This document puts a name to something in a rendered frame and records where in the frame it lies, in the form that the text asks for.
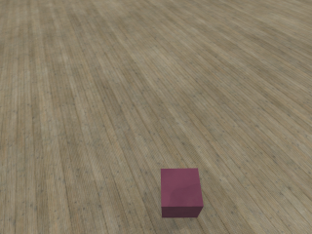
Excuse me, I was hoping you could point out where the carton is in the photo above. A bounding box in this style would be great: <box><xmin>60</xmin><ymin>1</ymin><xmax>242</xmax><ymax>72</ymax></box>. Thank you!
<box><xmin>161</xmin><ymin>168</ymin><xmax>204</xmax><ymax>218</ymax></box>

